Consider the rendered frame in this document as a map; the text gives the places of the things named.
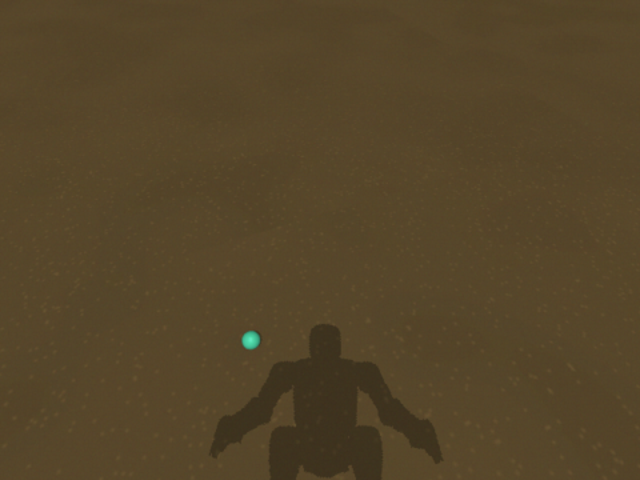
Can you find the ball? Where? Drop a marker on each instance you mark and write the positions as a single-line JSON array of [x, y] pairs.
[[251, 340]]

